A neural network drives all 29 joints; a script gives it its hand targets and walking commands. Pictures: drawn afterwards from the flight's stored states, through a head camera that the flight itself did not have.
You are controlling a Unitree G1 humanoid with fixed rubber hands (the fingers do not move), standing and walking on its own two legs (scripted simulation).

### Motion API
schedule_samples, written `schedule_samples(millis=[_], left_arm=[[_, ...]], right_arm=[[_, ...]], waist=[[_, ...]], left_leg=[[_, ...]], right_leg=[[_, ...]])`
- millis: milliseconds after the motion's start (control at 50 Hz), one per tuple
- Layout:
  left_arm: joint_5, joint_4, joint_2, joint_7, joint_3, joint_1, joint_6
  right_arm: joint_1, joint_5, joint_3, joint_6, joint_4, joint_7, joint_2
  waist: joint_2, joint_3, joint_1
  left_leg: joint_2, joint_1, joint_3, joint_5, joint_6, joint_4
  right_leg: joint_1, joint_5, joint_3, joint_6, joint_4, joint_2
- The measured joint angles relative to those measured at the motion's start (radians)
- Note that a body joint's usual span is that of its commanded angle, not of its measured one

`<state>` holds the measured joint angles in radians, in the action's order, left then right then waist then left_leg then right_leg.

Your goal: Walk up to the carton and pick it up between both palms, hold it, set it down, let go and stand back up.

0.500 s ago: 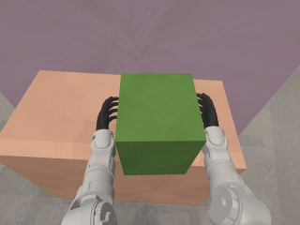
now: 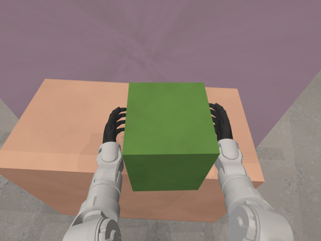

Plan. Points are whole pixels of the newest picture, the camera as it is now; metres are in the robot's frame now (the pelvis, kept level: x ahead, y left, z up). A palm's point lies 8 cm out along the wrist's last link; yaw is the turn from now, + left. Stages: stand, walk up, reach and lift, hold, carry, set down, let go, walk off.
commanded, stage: reach and lift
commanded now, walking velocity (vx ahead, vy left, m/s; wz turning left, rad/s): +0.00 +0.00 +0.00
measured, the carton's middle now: (166, 140) +0.40 +0.00 -0.01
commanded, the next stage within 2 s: none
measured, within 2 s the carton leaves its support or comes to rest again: leaves its support in 0.22 s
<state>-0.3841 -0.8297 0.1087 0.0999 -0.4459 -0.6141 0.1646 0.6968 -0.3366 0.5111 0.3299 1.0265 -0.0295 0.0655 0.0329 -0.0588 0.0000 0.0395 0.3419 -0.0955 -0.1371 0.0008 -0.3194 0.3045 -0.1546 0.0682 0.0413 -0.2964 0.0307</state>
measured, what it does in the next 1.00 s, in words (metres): stands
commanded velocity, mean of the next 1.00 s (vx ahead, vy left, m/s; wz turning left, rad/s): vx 0.00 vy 0.00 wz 0.00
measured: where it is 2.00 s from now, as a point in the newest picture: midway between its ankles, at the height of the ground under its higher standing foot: outside the picture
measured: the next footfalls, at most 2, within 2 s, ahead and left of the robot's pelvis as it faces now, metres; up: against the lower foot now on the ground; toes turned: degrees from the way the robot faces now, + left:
none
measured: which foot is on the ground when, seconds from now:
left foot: down 0.00-1.00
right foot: down 0.00-1.00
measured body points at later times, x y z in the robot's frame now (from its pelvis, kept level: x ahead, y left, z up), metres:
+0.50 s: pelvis -0.02 +0.00 +0.00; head -0.01 +0.03 +0.45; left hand +0.38 +0.16 +0.08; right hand +0.39 -0.13 +0.09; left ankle +0.00 +0.12 -0.75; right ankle -0.01 -0.09 -0.75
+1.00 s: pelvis -0.02 +0.01 +0.00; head -0.04 +0.05 +0.45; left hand +0.36 +0.18 +0.12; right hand +0.37 -0.12 +0.13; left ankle +0.00 +0.12 -0.75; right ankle -0.01 -0.09 -0.75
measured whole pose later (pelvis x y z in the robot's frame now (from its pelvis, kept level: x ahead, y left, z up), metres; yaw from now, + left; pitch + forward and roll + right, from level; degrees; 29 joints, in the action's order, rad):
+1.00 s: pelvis -0.02 +0.01 +0.00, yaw +2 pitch -5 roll +0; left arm -0.34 -0.44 0.08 0.05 -0.30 -0.58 -0.34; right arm 0.66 -0.03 0.23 0.03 0.83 -0.10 0.04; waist 0.08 0.03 0.04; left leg 0.01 0.09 -0.07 -0.13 -0.02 -0.31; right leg 0.03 -0.15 0.09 0.02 -0.27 0.01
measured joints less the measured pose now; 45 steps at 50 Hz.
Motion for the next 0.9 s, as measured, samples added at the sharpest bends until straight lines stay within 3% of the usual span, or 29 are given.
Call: schedule_samples(millis=[260, 420, 680, 900], left_arm=[[0.080, -0.017, -0.035, 0.019, 0.068, 0.018, -0.034], [0.082, 0.011, -0.042, 0.013, 0.078, -0.008, -0.122], [0.048, 0.198, -0.024, -0.023, 0.096, 0.001, -0.330], [0.048, 0.341, -0.027, -0.039, 0.138, 0.030, -0.453]], right_arm=[[-0.007, 0.073, -0.088, -0.035, 0.018, -0.033, -0.013], [0.017, 0.118, -0.110, -0.106, 0.009, -0.039, -0.021], [0.003, 0.211, -0.165, -0.215, -0.070, -0.038, -0.022], [-0.035, 0.282, -0.250, -0.272, -0.161, -0.059, -0.025]], waist=[[-0.009, -0.017, -0.005], [0.007, -0.007, 0.000], [0.040, 0.052, 0.019], [0.043, 0.077, 0.031]], left_leg=[[-0.001, -0.011, 0.009, 0.008, -0.002, -0.005], [-0.007, -0.072, 0.012, 0.016, -0.004, 0.009], [-0.016, -0.193, 0.015, 0.010, -0.009, 0.020], [-0.023, -0.235, 0.022, 0.003, -0.015, 0.009]], right_leg=[[-0.021, 0.011, 0.009, -0.001, 0.007, -0.001], [-0.080, 0.014, 0.012, -0.002, 0.015, -0.005], [-0.203, 0.006, 0.015, -0.010, 0.023, -0.014], [-0.252, 0.002, 0.022, -0.017, 0.024, -0.020]])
